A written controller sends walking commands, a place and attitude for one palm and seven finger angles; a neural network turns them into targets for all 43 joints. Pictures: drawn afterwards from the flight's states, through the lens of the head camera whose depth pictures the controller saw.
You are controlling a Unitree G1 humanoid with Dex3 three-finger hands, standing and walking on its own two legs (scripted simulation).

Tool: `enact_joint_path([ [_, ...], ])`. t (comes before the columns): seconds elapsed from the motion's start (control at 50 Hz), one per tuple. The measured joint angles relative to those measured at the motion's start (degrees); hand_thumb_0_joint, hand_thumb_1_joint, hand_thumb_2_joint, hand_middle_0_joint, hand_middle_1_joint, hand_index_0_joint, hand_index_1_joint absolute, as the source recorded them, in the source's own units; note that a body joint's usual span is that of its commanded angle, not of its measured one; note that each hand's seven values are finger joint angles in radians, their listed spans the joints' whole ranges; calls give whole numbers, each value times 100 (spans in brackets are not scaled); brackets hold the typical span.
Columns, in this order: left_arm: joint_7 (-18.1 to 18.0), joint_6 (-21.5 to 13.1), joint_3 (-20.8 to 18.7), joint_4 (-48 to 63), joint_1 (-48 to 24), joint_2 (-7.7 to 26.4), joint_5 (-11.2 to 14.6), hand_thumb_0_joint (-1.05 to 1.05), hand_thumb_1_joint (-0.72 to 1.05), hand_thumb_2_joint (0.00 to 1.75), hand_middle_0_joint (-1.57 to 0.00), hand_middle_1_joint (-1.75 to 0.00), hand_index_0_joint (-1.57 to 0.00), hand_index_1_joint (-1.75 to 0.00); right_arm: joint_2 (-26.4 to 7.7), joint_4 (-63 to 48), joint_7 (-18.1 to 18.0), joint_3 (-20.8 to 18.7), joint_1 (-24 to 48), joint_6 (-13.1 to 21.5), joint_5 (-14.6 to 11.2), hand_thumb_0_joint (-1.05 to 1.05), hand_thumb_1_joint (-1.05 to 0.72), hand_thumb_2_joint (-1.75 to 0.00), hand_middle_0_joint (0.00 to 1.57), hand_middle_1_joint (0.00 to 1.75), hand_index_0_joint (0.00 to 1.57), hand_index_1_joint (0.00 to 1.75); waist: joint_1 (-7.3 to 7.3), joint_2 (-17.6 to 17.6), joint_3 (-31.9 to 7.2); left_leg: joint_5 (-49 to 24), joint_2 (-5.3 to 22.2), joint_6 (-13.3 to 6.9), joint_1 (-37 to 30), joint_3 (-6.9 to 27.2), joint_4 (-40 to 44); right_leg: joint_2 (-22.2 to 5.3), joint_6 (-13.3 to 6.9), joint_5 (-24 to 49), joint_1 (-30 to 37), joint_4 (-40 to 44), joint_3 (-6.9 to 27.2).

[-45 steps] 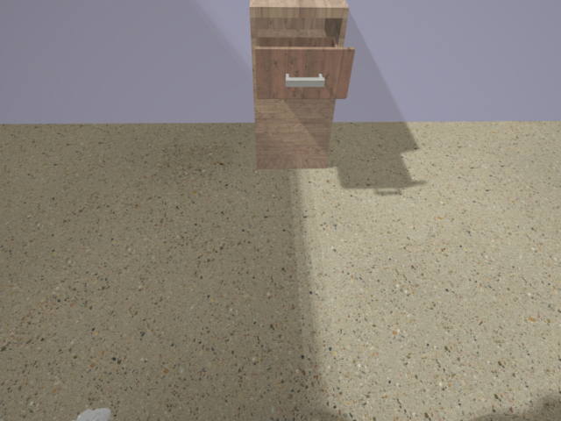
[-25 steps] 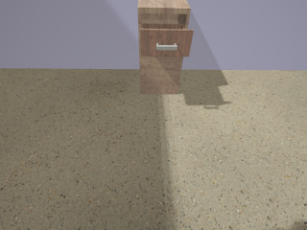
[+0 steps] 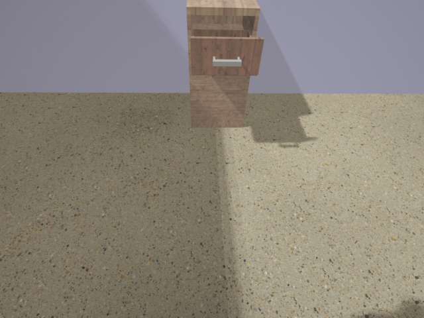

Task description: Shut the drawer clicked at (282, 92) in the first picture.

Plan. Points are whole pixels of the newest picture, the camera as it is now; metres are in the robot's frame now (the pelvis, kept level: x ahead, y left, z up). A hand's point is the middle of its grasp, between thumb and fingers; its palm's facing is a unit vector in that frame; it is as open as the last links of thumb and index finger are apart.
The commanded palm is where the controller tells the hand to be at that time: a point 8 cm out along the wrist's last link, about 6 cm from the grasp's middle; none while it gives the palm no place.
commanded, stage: look at it before walking up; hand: left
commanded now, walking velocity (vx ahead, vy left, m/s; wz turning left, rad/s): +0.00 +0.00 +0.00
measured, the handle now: (226, 60) +1.22 +0.00 -0.09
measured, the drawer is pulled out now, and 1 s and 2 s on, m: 0.30 0.30 0.30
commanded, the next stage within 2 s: walk to a spot facing it in 0.54 s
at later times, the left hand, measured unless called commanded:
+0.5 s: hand out of the picture +0.06 +0.24 -0.16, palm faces -0.01 -0.95 -0.32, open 7.4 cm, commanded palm none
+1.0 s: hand out of the picture +0.07 +0.20 -0.19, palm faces -0.12 -0.98 -0.17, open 7.4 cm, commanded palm none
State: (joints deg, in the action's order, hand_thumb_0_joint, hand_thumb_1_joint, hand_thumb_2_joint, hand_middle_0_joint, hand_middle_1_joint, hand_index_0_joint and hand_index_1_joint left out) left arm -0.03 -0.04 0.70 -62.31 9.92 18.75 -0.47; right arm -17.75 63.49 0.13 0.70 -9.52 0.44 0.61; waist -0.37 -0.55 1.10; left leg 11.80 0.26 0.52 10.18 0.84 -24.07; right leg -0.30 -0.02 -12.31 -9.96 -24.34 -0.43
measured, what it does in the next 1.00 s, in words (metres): shifts its weight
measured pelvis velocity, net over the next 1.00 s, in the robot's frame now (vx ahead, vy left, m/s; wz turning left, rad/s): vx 0.06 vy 0.00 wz -0.17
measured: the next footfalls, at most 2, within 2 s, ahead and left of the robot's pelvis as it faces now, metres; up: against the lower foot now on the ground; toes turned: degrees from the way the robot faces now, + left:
right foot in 1.22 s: +0.22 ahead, -0.19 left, +0.00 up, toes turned -24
left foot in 1.60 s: +0.44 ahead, -0.01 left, +0.00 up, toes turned -10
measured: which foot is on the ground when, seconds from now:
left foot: down 0.00-1.00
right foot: down 0.00-0.92, up 0.94-1.00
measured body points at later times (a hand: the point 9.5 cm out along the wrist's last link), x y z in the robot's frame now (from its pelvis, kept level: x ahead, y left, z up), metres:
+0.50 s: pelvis +0.01 +0.00 +0.00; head +0.01 +0.00 +0.45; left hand +0.06 +0.29 -0.14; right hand +0.08 -0.29 -0.13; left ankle +0.01 +0.13 -0.74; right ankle +0.01 -0.12 -0.74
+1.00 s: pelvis +0.06 +0.00 -0.01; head +0.06 +0.02 +0.44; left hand +0.07 +0.25 -0.17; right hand +0.02 -0.25 -0.16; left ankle +0.01 +0.13 -0.74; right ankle +0.02 -0.10 -0.71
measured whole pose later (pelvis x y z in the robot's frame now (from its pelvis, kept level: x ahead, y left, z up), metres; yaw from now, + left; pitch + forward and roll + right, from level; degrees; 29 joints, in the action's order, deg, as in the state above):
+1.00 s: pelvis +0.06 +0.00 -0.01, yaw -10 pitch -1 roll +1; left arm 1.8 2.3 -2.3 -61.3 20.5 12.5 -1.3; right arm -11.5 61.1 -0.8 -1.3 -19.0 3.2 1.3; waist -0.9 -2.5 -0.3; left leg 22.9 2.9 0.2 7.5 -8.3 -31.2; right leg 0.7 -1.5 -24.8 -21.2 -51.6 1.2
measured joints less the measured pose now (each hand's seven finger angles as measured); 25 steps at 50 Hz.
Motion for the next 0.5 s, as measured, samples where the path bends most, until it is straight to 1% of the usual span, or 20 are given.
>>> enact_joint_path([
  [0.5,-1,-15,-16,-32,-5,-6,-13,0,91,89,-21,-30,-20,-30,-22,-12,-18,-2,145,20,-5,0,-91,-89,20,30,21,30,-38,8,14,-22,13,13,-117,-8,158,11,-8,17,104,139,7],
])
